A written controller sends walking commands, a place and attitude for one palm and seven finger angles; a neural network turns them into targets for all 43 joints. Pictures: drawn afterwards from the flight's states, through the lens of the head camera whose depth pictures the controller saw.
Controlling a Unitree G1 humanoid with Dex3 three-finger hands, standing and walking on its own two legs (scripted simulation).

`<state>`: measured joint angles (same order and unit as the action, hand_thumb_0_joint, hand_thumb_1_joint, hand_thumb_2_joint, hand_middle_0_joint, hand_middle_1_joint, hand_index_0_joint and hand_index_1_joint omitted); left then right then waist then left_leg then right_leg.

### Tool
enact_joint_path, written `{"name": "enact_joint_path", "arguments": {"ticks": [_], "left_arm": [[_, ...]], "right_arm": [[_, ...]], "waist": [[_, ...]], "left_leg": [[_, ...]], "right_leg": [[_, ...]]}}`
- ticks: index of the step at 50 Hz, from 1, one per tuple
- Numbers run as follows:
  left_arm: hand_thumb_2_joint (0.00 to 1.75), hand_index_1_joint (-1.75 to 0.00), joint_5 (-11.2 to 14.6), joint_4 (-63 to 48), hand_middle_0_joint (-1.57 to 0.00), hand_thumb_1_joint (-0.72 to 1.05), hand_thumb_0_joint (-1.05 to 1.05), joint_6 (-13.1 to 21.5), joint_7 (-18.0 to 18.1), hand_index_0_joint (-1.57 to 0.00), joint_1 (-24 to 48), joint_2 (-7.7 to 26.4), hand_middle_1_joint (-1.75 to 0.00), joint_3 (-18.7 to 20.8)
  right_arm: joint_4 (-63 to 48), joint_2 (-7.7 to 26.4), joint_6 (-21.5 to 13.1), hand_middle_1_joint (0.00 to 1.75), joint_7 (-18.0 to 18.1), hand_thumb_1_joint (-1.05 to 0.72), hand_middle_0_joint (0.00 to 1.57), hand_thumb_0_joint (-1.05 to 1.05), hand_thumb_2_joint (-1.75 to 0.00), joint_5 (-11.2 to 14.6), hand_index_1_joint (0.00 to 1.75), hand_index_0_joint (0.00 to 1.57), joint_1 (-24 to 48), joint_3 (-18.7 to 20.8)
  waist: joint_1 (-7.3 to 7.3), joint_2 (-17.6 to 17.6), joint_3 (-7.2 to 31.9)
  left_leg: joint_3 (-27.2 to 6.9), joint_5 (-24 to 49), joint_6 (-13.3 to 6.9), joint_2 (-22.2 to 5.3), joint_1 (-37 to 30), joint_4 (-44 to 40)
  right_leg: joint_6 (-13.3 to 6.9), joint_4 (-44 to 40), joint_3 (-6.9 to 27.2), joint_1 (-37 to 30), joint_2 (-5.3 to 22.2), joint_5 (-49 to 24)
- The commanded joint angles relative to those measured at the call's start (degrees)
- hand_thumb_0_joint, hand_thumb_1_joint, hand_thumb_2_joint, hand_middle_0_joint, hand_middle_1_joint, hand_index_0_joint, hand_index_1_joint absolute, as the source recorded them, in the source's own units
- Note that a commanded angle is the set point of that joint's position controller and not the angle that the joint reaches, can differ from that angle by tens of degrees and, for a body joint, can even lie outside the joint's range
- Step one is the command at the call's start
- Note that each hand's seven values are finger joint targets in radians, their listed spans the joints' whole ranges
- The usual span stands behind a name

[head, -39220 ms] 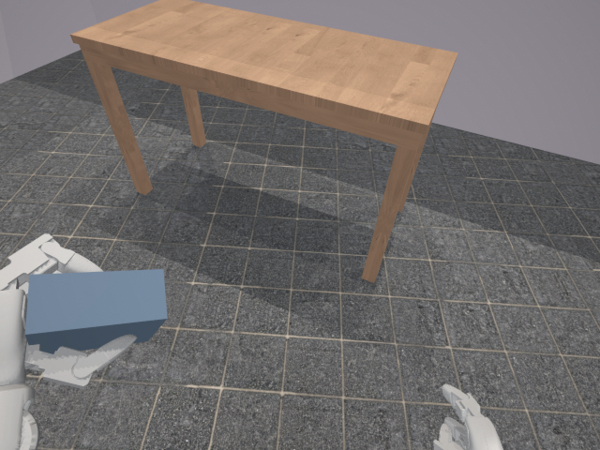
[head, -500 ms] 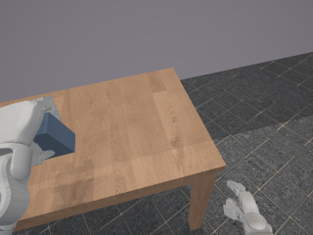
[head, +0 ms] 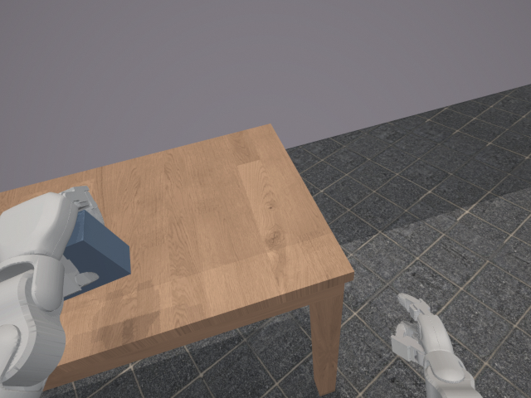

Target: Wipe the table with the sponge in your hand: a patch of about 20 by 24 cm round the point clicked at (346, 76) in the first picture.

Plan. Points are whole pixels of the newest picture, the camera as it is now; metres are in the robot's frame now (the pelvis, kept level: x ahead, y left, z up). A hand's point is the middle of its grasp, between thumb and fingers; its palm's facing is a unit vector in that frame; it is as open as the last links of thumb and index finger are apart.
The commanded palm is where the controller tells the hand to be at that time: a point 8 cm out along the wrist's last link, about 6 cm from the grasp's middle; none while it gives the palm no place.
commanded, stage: move the sponge above the wiping area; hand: left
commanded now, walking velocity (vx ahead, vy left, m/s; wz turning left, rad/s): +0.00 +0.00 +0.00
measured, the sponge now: (81, 262) +0.24 +0.31 +0.13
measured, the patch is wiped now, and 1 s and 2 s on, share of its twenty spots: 0.00 0.00 0.00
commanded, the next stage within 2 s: none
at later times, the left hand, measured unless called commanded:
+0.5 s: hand (97, 278) +0.22 +0.28 +0.11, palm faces -0.03 -0.12 -0.99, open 9.5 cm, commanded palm +0.20 +0.29 +0.21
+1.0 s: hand (111, 280) +0.23 +0.27 +0.10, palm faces -0.02 -0.15 -0.99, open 9.4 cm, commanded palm +0.20 +0.28 +0.19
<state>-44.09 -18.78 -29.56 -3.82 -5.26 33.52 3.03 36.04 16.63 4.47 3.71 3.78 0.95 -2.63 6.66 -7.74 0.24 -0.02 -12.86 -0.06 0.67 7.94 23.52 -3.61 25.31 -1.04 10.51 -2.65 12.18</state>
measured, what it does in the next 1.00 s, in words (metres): stands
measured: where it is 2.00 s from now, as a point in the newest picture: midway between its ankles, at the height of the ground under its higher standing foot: outside the picture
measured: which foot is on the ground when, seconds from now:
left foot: down 0.00-1.00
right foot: down 0.00-1.00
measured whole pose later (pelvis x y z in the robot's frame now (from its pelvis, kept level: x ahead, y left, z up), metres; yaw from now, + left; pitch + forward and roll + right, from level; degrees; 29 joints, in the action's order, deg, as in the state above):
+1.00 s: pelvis +0.01 +0.03 +0.00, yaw -1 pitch -3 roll +0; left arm -50.7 -22.5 -25.7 -4.0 -11.6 28.9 -10.6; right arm 34.9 15.7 5.5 2.8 1.6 0.0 -2.5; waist 8.4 -6.4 -1.0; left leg 1.3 -13.3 -2.7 2.9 6.8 22.6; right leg -1.4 24.9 0.6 9.7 -0.6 12.7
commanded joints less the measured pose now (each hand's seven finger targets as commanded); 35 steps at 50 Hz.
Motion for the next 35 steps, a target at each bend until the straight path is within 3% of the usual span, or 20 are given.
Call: {"name": "enact_joint_path", "arguments": {"ticks": [1, 4, 5, 6, 8, 9, 10, 11, 14, 15, 19, 20, 24, 25, 26, 28, 29, 30, 34, 35], "left_arm": [[1.30, -1.60, -2.4, -13.5, -1.20, 0.10, 0.00, 2.4, -0.6, -1.20, 8.1, 13.0, -1.60, 3.5], [1.30, -1.60, -7.2, -20.2, -1.20, 0.10, 0.00, 4.4, 0.9, -1.20, 14.0, 23.2, -1.60, 11.2], [1.30, -1.60, -8.8, -18.5, -1.20, 0.10, 0.00, 5.3, 1.9, -1.20, 16.4, 22.3, -1.60, 10.3], [1.30, -1.60, -9.3, -15.8, -1.20, 0.10, 0.00, 6.4, 3.1, -1.20, 15.1, 24.3, -1.60, 13.2], [1.30, -1.60, -8.1, -13.0, -1.20, 0.10, 0.00, 7.8, 5.0, -1.20, 15.1, 22.1, -1.60, 13.1], [1.30, -1.60, -7.2, -10.8, -1.20, 0.10, 0.00, 7.5, 6.1, -1.20, 15.6, 23.6, -1.60, 15.5], [1.30, -1.60, -5.0, -9.6, -1.20, 0.10, 0.00, 7.8, 6.6, -1.20, 14.6, 17.7, -1.60, 11.7], [1.30, -1.60, -3.7, -7.7, -1.20, 0.10, 0.00, 7.5, 7.0, -1.20, 12.2, 18.6, -1.60, 13.2], [1.30, -1.60, -1.3, -2.0, -1.20, 0.10, 0.00, 3.7, 5.3, -1.20, 9.2, 14.6, -1.60, 10.3], [1.30, -1.60, -0.1, -2.0, -1.20, 0.10, 0.00, 3.2, 3.8, -1.20, 7.8, 11.5, -1.60, 6.8], [1.30, -1.60, -1.2, -6.8, -1.20, 0.10, 0.00, 2.8, -0.1, -1.20, 5.2, 8.8, -1.60, 2.2], [1.30, -1.60, -1.3, -9.7, -1.20, 0.10, 0.00, 3.7, -0.7, -1.20, 5.0, 7.8, -1.60, 0.1], [1.30, -1.60, -6.9, -18.4, -1.20, 0.10, 0.00, 7.3, 0.2, -1.20, 13.1, 16.9, -1.60, 6.0], [1.30, -1.60, -7.7, -17.9, -1.20, 0.10, 0.00, 8.9, 1.5, -1.20, 14.4, 16.7, -1.60, 6.0], [1.30, -1.60, -8.8, -15.8, -1.20, 0.10, 0.00, 10.2, 3.1, -1.20, 14.7, 19.3, -1.60, 9.1], [1.30, -1.60, -9.4, -14.0, -1.20, 0.10, 0.00, 11.5, 5.7, -1.20, 16.6, 17.9, -1.60, 9.1], [1.30, -1.60, -9.5, -12.9, -1.20, 0.10, 0.00, 10.9, 7.3, -1.20, 17.1, 20.5, -1.60, 12.6], [1.30, -1.60, -8.6, -11.2, -1.20, 0.10, 0.00, 10.5, 8.4, -1.20, 17.3, 15.5, -1.60, 9.3], [1.30, -1.60, -4.5, -5.2, -1.20, 0.10, 0.00, 5.6, 8.9, -1.20, 10.4, 12.5, -1.60, 9.2], [1.30, -1.60, -3.0, -6.8, -1.20, 0.10, 0.00, 4.6, 7.5, -1.20, 8.6, 7.0, -1.60, 4.2]], "right_arm": [[-12.3, 4.5, -4.2, 0.30, 0.9, -0.90, 0.20, 0.00, -0.90, -0.4, 0.30, 0.20, 12.7, 1.4], [-12.3, 4.4, -4.3, 0.30, 1.2, -0.90, 0.20, 0.00, -0.90, -1.7, 0.30, 0.20, 15.6, 1.4], [-11.9, 4.0, -4.4, 0.30, 1.4, -0.90, 0.20, 0.00, -0.90, -2.4, 0.30, 0.20, 13.7, 1.6], [-11.3, 3.8, -4.4, 0.30, 1.4, -0.90, 0.20, 0.00, -0.90, -2.4, 0.30, 0.20, 11.6, 2.0], [-10.3, 3.5, -4.2, 0.30, 1.3, -0.90, 0.20, 0.00, -0.90, -2.0, 0.30, 0.20, 10.7, 2.4], [-9.6, 3.7, -4.7, 0.30, 1.1, -0.90, 0.20, 0.00, -0.90, -1.8, 0.30, 0.20, 12.2, 2.3], [-9.7, 3.1, -4.7, 0.30, 1.0, -0.90, 0.20, 0.00, -0.90, -1.4, 0.30, 0.20, 11.0, 2.8], [-9.1, 3.5, -4.8, 0.30, 0.8, -0.90, 0.20, 0.00, -0.90, -1.2, 0.30, 0.20, 10.2, 3.0], [-8.7, 4.4, -4.8, 0.30, 0.4, -0.90, 0.20, 0.00, -0.90, -0.5, 0.30, 0.20, 14.2, 2.6], [-9.3, 4.9, -4.4, 0.30, 0.5, -0.90, 0.20, 0.00, -0.90, -0.5, 0.30, 0.20, 12.6, 2.5], [-11.2, 4.4, -5.4, 0.30, 0.7, -0.90, 0.20, 0.00, -0.90, 0.2, 0.30, 0.20, 15.0, 1.8], [-12.1, 4.7, -5.6, 0.30, 0.9, -0.90, 0.20, 0.00, -0.90, -0.2, 0.30, 0.20, 12.7, 2.0], [-12.0, 4.0, -6.0, 0.30, 1.1, -0.90, 0.20, 0.00, -0.90, -1.6, 0.30, 0.20, 13.6, 1.8], [-11.9, 3.7, -6.1, 0.30, 1.4, -0.90, 0.20, 0.00, -0.90, -2.2, 0.30, 0.20, 11.0, 2.0], [-10.9, 3.6, -6.1, 0.30, 1.5, -0.90, 0.20, 0.00, -0.90, -2.5, 0.30, 0.20, 9.4, 2.3], [-10.1, 3.1, -5.6, 0.30, 1.4, -0.90, 0.20, 0.00, -0.90, -2.4, 0.30, 0.20, 9.0, 2.4], [-9.4, 3.3, -5.8, 0.30, 1.2, -0.90, 0.20, 0.00, -0.90, -2.2, 0.30, 0.20, 10.5, 2.5], [-9.1, 2.7, -5.4, 0.30, 0.9, -0.90, 0.20, 0.00, -0.90, -2.0, 0.30, 0.20, 9.3, 2.6], [-8.2, 3.6, -4.4, 0.30, -0.4, -0.90, 0.20, 0.00, -0.90, -1.0, 0.30, 0.20, 13.3, 2.4], [-9.2, 3.5, -4.0, 0.30, -0.7, -0.90, 0.20, 0.00, -0.90, -0.8, 0.30, 0.20, 12.3, 2.4]], "waist": [[-0.03, 7.6, 9.2], [1.85, 3.8, 14.9], [1.59, 3.5, 16.6], [2.09, 3.9, 15.6], [2.01, 4.0, 13.4], [2.41, 3.5, 11.6], [1.31, 4.5, 11.3], [1.88, 5.2, 10.4], [1.62, 4.6, 4.3], [0.70, 6.6, 5.1], [0.16, 6.7, 5.7], [-0.38, 6.5, 8.1], [0.75, 5.1, 13.0], [0.78, 4.9, 14.9], [1.11, 5.8, 14.2], [1.39, 4.3, 12.9], [2.13, 2.7, 12.3], [1.36, 3.2, 12.5], [2.56, 1.4, 7.6], [1.35, 2.7, 8.5]], "left_leg": [[-2.0, 7.3, -3.1, 1.5, 2.1, -1.5], [-2.9, 9.9, -3.0, 2.0, -0.5, -0.3], [-2.1, 11.7, -3.1, 1.9, -0.3, 0.5], [-2.7, 12.1, -2.7, 1.9, -0.3, 0.4], [-3.2, 11.4, -2.4, 1.7, -0.8, 0.0], [-3.6, 10.0, -2.1, 1.6, -1.1, 0.1], [-2.6, 10.1, -2.2, 0.9, -0.2, 0.2], [-2.8, 10.0, -1.9, 0.9, 0.2, -0.1], [-2.5, 7.3, -1.5, 0.9, 2.7, -0.5], [-1.9, 6.8, -1.8, 0.6, 3.5, -1.0], [-2.2, 6.0, -2.6, 1.3, 2.8, -1.2], [-1.8, 6.8, -3.1, 1.2, 2.5, -1.3], [-3.2, 9.1, -3.4, 1.4, -1.6, -1.2], [-2.7, 10.8, -3.5, 1.3, -1.8, -1.0], [-3.2, 11.9, -3.1, 1.2, -2.2, -1.0], [-3.9, 12.1, -2.6, 0.9, -2.6, -1.8], [-4.4, 11.5, -2.4, 0.9, -3.0, -1.8], [-3.5, 12.8, -2.2, 0.5, -2.2, -2.1], [-3.7, 11.7, -1.2, 0.5, -0.4, -3.2], [-2.6, 12.3, -1.4, 0.0, 0.1, -3.7]], "right_leg": [[1.1, -5.5, 9.2, -5.5, 3.7, -0.4], [-0.5, -4.3, 13.2, -8.2, 3.0, -1.0], [-0.6, -3.0, 11.9, -9.6, 3.7, -3.4], [-1.0, -3.4, 12.7, -9.0, 3.5, -3.5], [-1.4, -4.7, 13.4, -7.6, 3.1, -3.1], [-2.3, -5.9, 15.6, -6.2, 2.3, -1.0], [-1.3, -5.3, 12.9, -7.2, 3.0, -2.7], [-1.0, -5.5, 12.9, -6.9, 3.3, -3.4], [-0.8, -6.8, 13.5, -3.1, 3.5, -0.2], [0.2, -6.2, 10.6, -4.2, 4.0, -0.9], [0.4, -5.8, 10.4, -2.9, 3.3, 0.6], [0.8, -4.6, 8.1, -4.6, 3.6, -1.5], [-0.3, -4.1, 10.4, -5.4, 2.4, -1.6], [-0.2, -3.1, 8.2, -7.2, 2.9, -3.6], [-0.7, -3.6, 9.1, -6.6, 2.6, -4.4], [-1.4, -4.4, 9.4, -6.1, 2.1, -3.9], [-2.5, -5.1, 11.9, -5.6, 1.2, -2.6], [-2.0, -4.4, 9.2, -6.5, 1.8, -4.5], [-2.2, -5.3, 10.0, -5.3, 1.8, -4.5], [-1.1, -4.6, 6.6, -6.6, 2.5, -6.7]]}}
